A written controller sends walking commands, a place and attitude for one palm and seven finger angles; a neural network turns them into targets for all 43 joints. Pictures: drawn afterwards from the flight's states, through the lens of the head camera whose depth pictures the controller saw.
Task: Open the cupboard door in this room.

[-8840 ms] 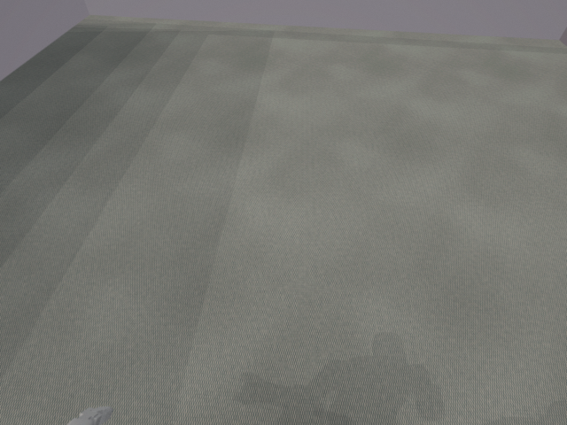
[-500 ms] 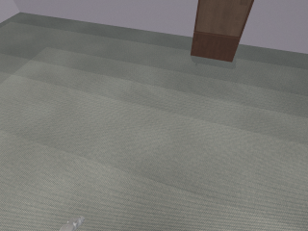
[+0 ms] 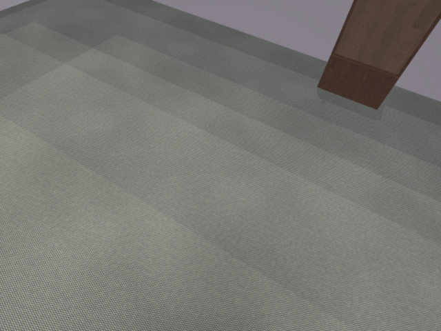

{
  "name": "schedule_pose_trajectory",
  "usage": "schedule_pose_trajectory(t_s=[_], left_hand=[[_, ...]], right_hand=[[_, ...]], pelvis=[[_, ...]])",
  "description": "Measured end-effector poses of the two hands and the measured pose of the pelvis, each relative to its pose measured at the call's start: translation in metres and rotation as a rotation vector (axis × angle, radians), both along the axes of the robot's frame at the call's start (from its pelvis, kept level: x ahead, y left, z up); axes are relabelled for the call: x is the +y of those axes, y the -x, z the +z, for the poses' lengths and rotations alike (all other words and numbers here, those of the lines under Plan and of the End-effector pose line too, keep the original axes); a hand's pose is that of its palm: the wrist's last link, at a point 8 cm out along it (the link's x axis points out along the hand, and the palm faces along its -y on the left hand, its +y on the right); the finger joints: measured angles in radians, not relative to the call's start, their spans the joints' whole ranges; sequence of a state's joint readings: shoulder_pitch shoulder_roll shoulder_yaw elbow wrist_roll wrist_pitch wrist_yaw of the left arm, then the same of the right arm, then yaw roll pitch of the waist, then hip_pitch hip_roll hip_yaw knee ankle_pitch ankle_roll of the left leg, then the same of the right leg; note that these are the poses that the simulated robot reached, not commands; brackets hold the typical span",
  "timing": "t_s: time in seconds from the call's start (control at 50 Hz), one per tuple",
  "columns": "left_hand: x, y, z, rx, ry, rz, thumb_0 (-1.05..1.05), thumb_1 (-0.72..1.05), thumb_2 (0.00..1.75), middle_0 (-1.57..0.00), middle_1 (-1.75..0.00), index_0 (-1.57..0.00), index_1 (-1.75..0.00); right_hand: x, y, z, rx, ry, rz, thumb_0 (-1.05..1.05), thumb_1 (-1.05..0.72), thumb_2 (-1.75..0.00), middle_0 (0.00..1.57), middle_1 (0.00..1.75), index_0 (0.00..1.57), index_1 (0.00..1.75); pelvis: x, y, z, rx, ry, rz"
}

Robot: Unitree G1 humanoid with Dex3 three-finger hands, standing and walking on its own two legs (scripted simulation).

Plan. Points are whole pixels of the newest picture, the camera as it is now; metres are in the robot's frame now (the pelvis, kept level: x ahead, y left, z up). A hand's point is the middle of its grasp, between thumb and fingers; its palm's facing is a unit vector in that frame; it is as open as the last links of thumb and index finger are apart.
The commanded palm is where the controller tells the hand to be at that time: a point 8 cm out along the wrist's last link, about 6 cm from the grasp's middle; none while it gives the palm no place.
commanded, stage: stand and wait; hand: left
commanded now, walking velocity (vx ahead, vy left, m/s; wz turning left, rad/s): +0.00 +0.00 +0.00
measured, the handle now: out of the picture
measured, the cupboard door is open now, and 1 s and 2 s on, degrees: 0 0 0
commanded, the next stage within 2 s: turn or walk to find it in 0.68 s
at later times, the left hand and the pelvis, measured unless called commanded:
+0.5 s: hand out of the picture +0.03 +0.15 -0.16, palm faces +0.01 -0.98 -0.21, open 7.3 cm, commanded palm none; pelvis +0.01 -0.03 +0.01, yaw +0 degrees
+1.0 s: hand out of the picture -0.01 +0.13 -0.17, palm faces +0.02 -0.99 -0.16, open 7.4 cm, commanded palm none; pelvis +0.00 -0.03 +0.01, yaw -2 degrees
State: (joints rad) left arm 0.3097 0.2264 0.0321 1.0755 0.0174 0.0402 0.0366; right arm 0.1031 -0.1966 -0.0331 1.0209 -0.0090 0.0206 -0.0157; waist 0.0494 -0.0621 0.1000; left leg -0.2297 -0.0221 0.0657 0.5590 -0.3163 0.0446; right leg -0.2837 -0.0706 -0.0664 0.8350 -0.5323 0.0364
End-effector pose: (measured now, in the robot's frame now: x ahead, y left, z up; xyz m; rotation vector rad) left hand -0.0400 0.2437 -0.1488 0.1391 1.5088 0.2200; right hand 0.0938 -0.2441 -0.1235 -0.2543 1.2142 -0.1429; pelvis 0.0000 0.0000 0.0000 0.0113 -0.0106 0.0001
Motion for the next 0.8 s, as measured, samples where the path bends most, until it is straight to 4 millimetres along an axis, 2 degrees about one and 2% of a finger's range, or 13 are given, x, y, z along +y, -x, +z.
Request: schedule_pose_trajectory(t_s=[0.1, 0.18, 0.26, 0.34, 0.46, 0.6, 0.7, 0.8], left_hand=[[0.008, -0.016, 0.008, -0.056, -0.002, -0.001, 0.00, 0.91, 0.90, -0.20, -0.30, -0.20, -0.30], [0.002, -0.036, 0.013, -0.114, -0.003, -0.021, 0.00, 0.91, 0.90, -0.20, -0.30, -0.20, -0.30], [-0.012, -0.053, 0.014, -0.161, -0.007, -0.049, 0.00, 0.91, 0.90, -0.20, -0.30, -0.20, -0.30], [-0.032, -0.061, 0.017, -0.182, -0.002, -0.075, 0.00, 0.91, 0.90, -0.20, -0.30, -0.20, -0.30], [-0.044, -0.063, 0.019, -0.163, 0.008, -0.084, 0.00, 0.93, 0.90, -0.20, -0.30, -0.20, -0.30], [-0.054, -0.058, 0.018, -0.145, 0.018, -0.071, 0.00, 0.92, 0.90, -0.20, -0.30, -0.20, -0.30], [-0.060, -0.050, 0.016, -0.128, 0.027, -0.067, 0.00, 0.92, 0.90, -0.20, -0.30, -0.20, -0.30], [-0.065, -0.040, 0.014, -0.102, 0.043, -0.066, 0.00, 0.91, 0.90, -0.20, -0.30, -0.20, -0.30]], right_hand=[[0.019, -0.007, 0.007, -0.035, -0.027, 0.022, 0.00, -0.90, -0.90, 0.20, 0.29, 0.20, 0.29], [0.027, -0.002, 0.004, -0.036, -0.064, 0.015, 0.00, -0.90, -0.90, 0.20, 0.29, 0.20, 0.30], [0.018, 0.009, -0.006, -0.027, -0.088, -0.021, -0.01, -0.91, -0.90, 0.20, 0.30, 0.20, 0.30], [0.001, 0.028, -0.015, 0.007, -0.095, -0.073, -0.01, -0.92, -0.90, 0.20, 0.30, 0.20, 0.30], [-0.018, 0.072, -0.014, 0.118, -0.070, -0.106, -0.01, -0.92, -0.90, 0.20, 0.29, 0.20, 0.29], [-0.023, 0.118, -0.011, 0.246, -0.064, -0.131, 0.00, -0.91, -0.90, 0.20, 0.29, 0.19, 0.29], [-0.018, 0.130, -0.011, 0.269, -0.077, -0.142, 0.00, -0.91, -0.90, 0.20, 0.29, 0.19, 0.29], [-0.012, 0.129, -0.013, 0.252, -0.089, -0.155, 0.00, -0.91, -0.90, 0.20, 0.29, 0.20, 0.29]], pelvis=[[0.005, 0.001, 0.008, -0.006, 0.016, 0.012], [0.002, 0.001, 0.010, -0.008, 0.012, 0.013], [-0.007, 0.000, 0.007, -0.007, -0.007, 0.008], [-0.017, -0.003, 0.006, -0.014, -0.005, 0.004], [-0.028, -0.008, 0.010, -0.006, -0.003, -0.001], [-0.037, -0.009, 0.012, -0.012, 0.004, 0.001], [-0.040, -0.007, 0.013, -0.019, 0.006, 0.000], [-0.040, -0.001, 0.012, -0.017, 0.011, -0.021]])
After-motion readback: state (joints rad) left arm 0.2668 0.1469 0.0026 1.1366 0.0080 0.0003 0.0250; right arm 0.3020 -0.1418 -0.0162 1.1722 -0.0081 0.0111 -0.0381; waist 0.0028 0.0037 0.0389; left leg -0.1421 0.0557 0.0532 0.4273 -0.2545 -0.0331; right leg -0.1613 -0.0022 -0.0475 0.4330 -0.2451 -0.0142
